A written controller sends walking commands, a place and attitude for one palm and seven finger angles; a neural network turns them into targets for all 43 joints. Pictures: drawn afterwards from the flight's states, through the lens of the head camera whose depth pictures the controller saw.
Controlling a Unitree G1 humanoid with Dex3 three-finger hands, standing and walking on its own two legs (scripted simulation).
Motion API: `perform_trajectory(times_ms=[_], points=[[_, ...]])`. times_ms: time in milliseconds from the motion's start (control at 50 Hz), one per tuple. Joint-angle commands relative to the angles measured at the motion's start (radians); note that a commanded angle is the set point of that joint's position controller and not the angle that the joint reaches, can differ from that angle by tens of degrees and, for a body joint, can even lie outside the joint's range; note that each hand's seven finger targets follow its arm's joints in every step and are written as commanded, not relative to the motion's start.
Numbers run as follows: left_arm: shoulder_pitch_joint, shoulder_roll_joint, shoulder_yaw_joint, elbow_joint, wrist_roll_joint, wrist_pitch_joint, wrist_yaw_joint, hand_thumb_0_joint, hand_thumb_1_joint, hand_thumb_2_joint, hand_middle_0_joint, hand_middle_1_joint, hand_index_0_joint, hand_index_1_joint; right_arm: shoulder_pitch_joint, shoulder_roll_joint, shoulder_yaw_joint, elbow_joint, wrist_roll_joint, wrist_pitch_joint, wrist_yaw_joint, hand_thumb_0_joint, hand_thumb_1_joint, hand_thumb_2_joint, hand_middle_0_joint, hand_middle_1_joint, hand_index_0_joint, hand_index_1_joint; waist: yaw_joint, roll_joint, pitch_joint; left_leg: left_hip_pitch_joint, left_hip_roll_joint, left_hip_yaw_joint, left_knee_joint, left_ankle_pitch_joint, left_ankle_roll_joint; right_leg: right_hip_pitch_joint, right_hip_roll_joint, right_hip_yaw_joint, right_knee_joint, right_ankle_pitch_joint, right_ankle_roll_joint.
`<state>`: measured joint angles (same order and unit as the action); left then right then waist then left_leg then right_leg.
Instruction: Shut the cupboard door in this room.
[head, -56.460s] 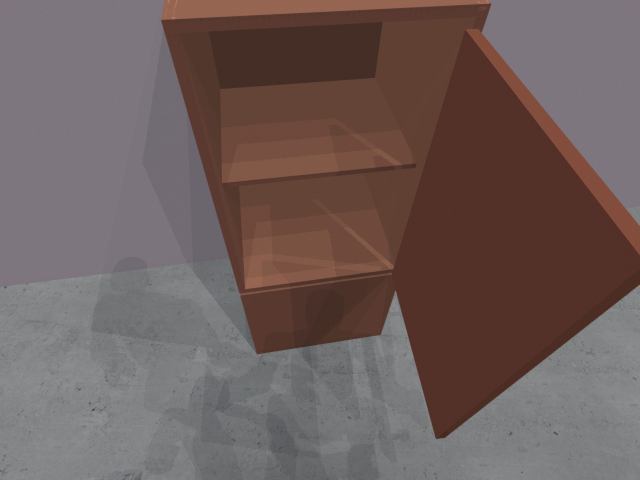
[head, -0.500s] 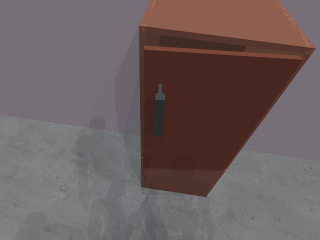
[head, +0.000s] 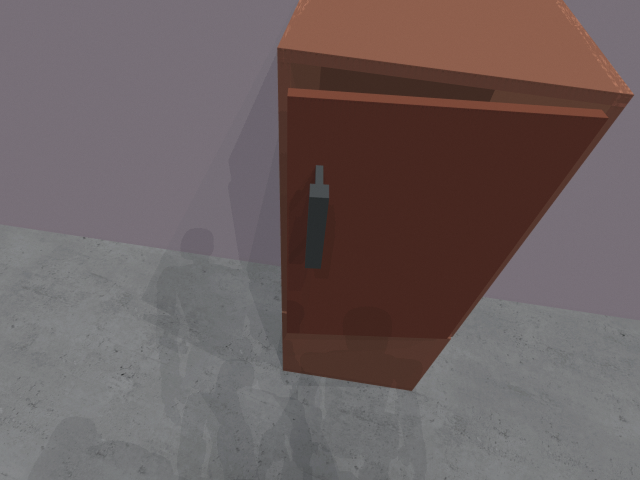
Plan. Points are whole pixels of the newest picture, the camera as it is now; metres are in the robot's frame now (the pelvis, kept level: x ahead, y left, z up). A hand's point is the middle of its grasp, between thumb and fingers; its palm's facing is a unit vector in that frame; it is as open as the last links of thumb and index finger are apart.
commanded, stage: shuffle to correct the standing spot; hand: left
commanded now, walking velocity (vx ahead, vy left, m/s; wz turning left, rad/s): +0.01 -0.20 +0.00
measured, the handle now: (316, 218) +0.44 +0.04 +0.07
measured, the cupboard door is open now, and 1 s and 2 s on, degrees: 7 7 7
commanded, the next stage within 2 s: come to a stop and stand still in 0.90 s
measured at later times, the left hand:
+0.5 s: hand out of the picture +0.02 +0.10 -0.18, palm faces +0.05 -0.98 -0.19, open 7.4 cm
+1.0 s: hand out of the picture +0.03 +0.04 -0.18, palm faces +0.07 -0.99 -0.14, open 7.4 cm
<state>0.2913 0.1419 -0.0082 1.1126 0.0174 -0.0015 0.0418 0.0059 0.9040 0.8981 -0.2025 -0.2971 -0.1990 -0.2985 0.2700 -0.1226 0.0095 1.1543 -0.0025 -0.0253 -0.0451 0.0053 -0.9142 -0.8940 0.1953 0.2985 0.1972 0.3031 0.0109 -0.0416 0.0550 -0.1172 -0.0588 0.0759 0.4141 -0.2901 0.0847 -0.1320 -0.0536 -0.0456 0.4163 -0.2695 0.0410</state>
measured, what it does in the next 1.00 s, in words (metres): steps to the right: right foot, then left foot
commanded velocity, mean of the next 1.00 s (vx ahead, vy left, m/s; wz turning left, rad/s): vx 0.00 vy -0.20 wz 0.02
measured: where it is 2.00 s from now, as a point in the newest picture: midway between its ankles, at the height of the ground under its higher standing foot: outside the picture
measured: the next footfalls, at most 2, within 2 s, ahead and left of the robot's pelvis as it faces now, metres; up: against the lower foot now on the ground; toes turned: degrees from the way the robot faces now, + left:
right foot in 0.42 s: +0.04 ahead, -0.18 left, +0.00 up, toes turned -2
left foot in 0.70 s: +0.02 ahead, -0.02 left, +0.00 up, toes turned +9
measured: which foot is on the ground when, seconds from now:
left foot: down 0.00-0.44, up 0.46-0.68, down 0.70-1.00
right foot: down 0.00-0.16, up 0.18-0.40, down 0.42-0.72, up 0.74-1.00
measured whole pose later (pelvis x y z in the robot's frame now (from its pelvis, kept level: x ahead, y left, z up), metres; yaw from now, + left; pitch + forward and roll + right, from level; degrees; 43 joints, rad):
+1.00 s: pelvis +0.00 -0.15 +0.01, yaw +2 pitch +2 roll -3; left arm 0.23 0.21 0.08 0.96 0.03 0.08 -0.01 0.01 0.91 0.90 -0.20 -0.30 -0.20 -0.30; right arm 0.23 -0.13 -0.04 1.03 -0.04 0.00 -0.05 0.00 -0.91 -0.89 0.20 0.30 0.20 0.30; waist 0.00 -0.04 0.09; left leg -0.22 0.12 0.07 0.46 -0.27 -0.02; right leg -0.46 -0.04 0.02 0.98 -0.38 0.04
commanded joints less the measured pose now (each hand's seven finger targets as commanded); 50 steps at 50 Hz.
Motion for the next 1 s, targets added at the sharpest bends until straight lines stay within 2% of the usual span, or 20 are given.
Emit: perform_trajectory(times_ms=[0,100,180,220,340,380,420,440,480,520,560,600,640,660,680,700,720,760,840,980], points=[[0.082,0.062,0.007,-0.011,-0.007,-0.004,0.007,0.0,0.9,0.9,-0.2,-0.3,-0.2,-0.3,0.08,-0.1,-0.013,-0.018,-0.004,-0.016,-0.005,0.0,-0.9,-0.9,0.2,0.3,0.2,0.3,-0.005,0.042,0.006,-0.015,0.173,-0.142,-0.085,0.36,-0.028,-0.008,-0.051,0.038,-0.014,0.175,-0.053],[0.064,0.057,0.018,-0.023,-0.002,0.017,-0.001,0.0,0.9,0.9,-0.2,-0.3,-0.2,-0.3,0.104,-0.125,-0.03,-0.014,-0.01,-0.006,-0.024,0.0,-0.9,-0.9,0.2,0.3,0.2,0.3,-0.023,0.093,0.024,0.047,0.252,-0.204,-0.079,0.48,0.001,-0.118,-0.013,0.001,0.062,0.071,-0.041],[0.01,0.064,0.039,-0.073,0.006,0.042,-0.012,0.0,0.9,0.9,-0.2,-0.3,-0.2,-0.3,0.153,-0.152,-0.047,-0.015,-0.023,0.006,-0.04,0.0,-0.9,-0.9,0.2,0.3,0.2,0.3,-0.051,0.144,0.042,0.075,0.382,-0.324,-0.102,0.559,0.109,-0.29,-0.001,0.026,0.311,-0.236,-0.047],[-0.01,0.06,0.047,-0.098,0.01,0.046,-0.018,0.0,0.9,0.9,-0.2,-0.3,-0.2,-0.3,0.144,-0.153,-0.051,-0.028,-0.029,0.009,-0.041,0.0,-0.9,-0.9,0.2,0.3,0.2,0.3,-0.049,0.122,0.048,0.041,0.402,-0.35,-0.097,0.554,0.139,-0.317,-0.006,0.047,0.38,-0.259,-0.057],[0.063,0.041,0.058,-0.098,0.003,0.037,-0.03,0.0,0.9,0.9,-0.2,-0.3,-0.2,-0.3,0.049,-0.177,-0.072,-0.063,-0.03,0.021,-0.025,0.0,-0.9,-0.9,0.2,0.3,0.2,0.3,0.003,0.146,-0.011,-0.117,0.303,-0.226,-0.028,0.36,0.042,-0.072,0.026,-0.011,0.096,0.022,-0.046],[0.097,0.088,0.067,-0.097,0.008,0.029,-0.026,0.0,0.9,0.9,-0.2,-0.3,-0.2,-0.3,0.072,-0.148,-0.074,-0.066,-0.022,0.025,-0.017,0.0,-0.9,-0.9,0.2,0.3,0.2,0.3,0.008,0.027,-0.02,-0.216,0.216,-0.146,0.067,0.156,-0.018,0.05,-0.031,0.061,-0.025,0.166,-0.059],[0.11,0.161,0.072,-0.1,0.011,0.026,-0.017,0.0,0.9,0.9,-0.2,-0.3,-0.2,-0.3,0.076,-0.066,-0.061,-0.093,-0.019,0.035,-0.009,0.0,-0.9,-0.9,0.2,0.3,0.2,0.3,0.01,-0.213,-0.021,-0.319,0.068,0.015,0.272,-0.217,-0.073,0.05,-0.22,0.225,-0.089,0.253,-0.171],[0.111,0.159,0.072,-0.111,0.013,0.03,-0.017,0.0,0.9,0.9,-0.2,-0.3,-0.2,-0.3,0.047,-0.066,-0.064,-0.102,-0.019,0.045,-0.012,0.0,-0.9,-0.9,0.2,0.3,0.2,0.3,0.026,-0.202,-0.027,-0.295,0.068,0.004,0.419,-0.308,-0.067,-0.025,-0.237,0.247,-0.137,0.164,-0.225],[0.066,0.138,0.076,-0.138,0.018,0.036,-0.013,0.0,0.9,0.9,-0.2,-0.3,-0.2,-0.3,0.009,-0.088,-0.07,-0.112,-0.021,0.053,-0.01,0.0,-0.9,-0.9,0.2,0.3,0.2,0.3,0.025,-0.192,0.022,-0.351,0.091,-0.02,0.604,-0.28,-0.064,-0.076,-0.197,0.248,-0.167,0.141,-0.265],[0.038,0.124,0.076,-0.156,0.019,0.035,-0.006,0.0,0.9,0.9,-0.2,-0.3,-0.2,-0.3,0.013,-0.069,-0.065,-0.115,-0.017,0.046,-0.006,0.0,-0.9,-0.9,0.2,0.3,0.2,0.3,0.004,-0.075,0.002,-0.333,0.1,-0.003,0.589,-0.266,-0.071,-0.064,-0.184,0.187,-0.12,0.28,-0.285],[0.044,0.136,0.074,-0.165,0.024,0.031,-0.005,0.0,0.9,0.9,-0.2,-0.3,-0.2,-0.3,0.005,-0.055,-0.059,-0.123,-0.017,0.043,-0.003,0.0,-0.9,-0.9,0.2,0.3,0.2,0.3,0.003,-0.055,-0.022,-0.289,0.097,0.015,0.489,-0.248,-0.077,-0.074,-0.162,0.176,-0.096,0.349,-0.284],[0.051,0.143,0.074,-0.163,0.021,0.033,-0.009,0.0,0.9,0.9,-0.2,-0.3,-0.2,-0.3,0.032,-0.052,-0.055,-0.122,-0.017,0.039,-0.009,0.0,-0.9,-0.9,0.2,0.3,0.2,0.3,-0.009,-0.04,-0.047,-0.209,0.092,0.036,0.329,-0.173,-0.079,-0.085,-0.144,0.182,-0.07,0.356,-0.272],[0.037,0.136,0.073,-0.164,0.01,0.038,-0.015,0.0,0.9,0.9,-0.2,-0.3,-0.2,-0.3,0.11,-0.054,-0.052,-0.095,-0.015,0.029,-0.014,0.0,-0.9,-0.9,0.2,0.3,0.2,0.3,-0.043,-0.016,-0.078,-0.055,0.092,0.037,0.088,0.021,-0.076,-0.117,-0.097,0.148,-0.007,0.3,-0.212],[0.041,0.11,0.069,-0.168,0.004,0.038,-0.02,0.0,0.9,0.9,-0.2,-0.3,-0.2,-0.3,0.15,-0.088,-0.056,-0.081,-0.015,0.021,-0.02,0.0,-0.9,-0.9,0.2,0.3,0.2,0.3,-0.06,0.042,-0.081,0.052,0.155,-0.023,-0.037,0.099,-0.061,-0.174,-0.063,0.116,0.077,0.226,-0.169],[0.064,0.069,0.063,-0.18,-0.002,0.036,-0.03,0.0,0.9,0.9,-0.2,-0.3,-0.2,-0.3,0.164,-0.172,-0.072,-0.088,-0.026,0.014,-0.026,0.0,-0.9,-0.9,0.2,0.3,0.2,0.3,-0.066,0.243,-0.073,0.11,0.366,-0.302,-0.129,0.201,0.016,-0.32,0.028,0.044,0.245,0.011,-0.099],[0.042,0.081,0.065,-0.195,0.004,0.04,-0.031,0.0,0.9,0.9,-0.2,-0.3,-0.2,-0.3,0.159,-0.231,-0.084,-0.104,-0.031,0.023,-0.031,0.0,-0.9,-0.9,0.2,0.3,0.2,0.3,-0.076,0.306,-0.032,0.08,0.566,-0.508,-0.136,0.409,0.135,-0.444,0.071,0.017,0.47,-0.3,-0.06],[0.02,0.127,0.074,-0.204,0.018,0.048,-0.03,0.0,0.9,0.9,-0.2,-0.3,-0.2,-0.3,0.149,-0.233,-0.079,-0.12,-0.03,0.023,-0.033,0.0,-0.9,-0.9,0.2,0.3,0.2,0.3,-0.08,0.2,-0.013,0.021,0.593,-0.49,-0.115,0.471,0.188,-0.441,0.049,0.098,0.623,-0.304,-0.063],[0.013,0.126,0.091,-0.186,0.021,0.056,-0.037,0.0,0.9,0.9,-0.2,-0.3,-0.2,-0.3,0.05,-0.186,-0.064,-0.137,-0.032,0.011,-0.042,0.0,-0.9,-0.9,0.2,0.3,0.2,0.3,-0.03,0.194,0.031,-0.057,0.488,-0.332,-0.103,0.529,0.14,-0.457,0.042,0.129,0.749,-0.195,-0.039],[0.026,0.087,0.088,-0.174,0.015,0.069,-0.054,0.0,0.9,0.9,-0.2,-0.3,-0.2,-0.3,0.016,-0.188,-0.068,-0.161,-0.033,0.002,-0.032,0.0,-0.9,-0.9,0.2,0.3,0.2,0.3,-0.008,0.171,0.004,-0.073,0.371,-0.126,-0.086,0.549,0.065,-0.418,0.042,0.09,0.788,-0.074,-0.006],[-0.081,0.074,0.076,-0.217,0.004,0.062,-0.059,0.0,0.9,0.9,-0.2,-0.3,-0.2,-0.3,0.053,-0.257,-0.111,-0.157,-0.043,0.028,-0.009,0.0,-0.9,-0.9,0.2,0.3,0.2,0.3,-0.054,0.271,-0.036,-0.001,0.358,-0.112,-0.048,0.451,0.043,-0.317,0.022,-0.024,0.356,-0.145,0.012]])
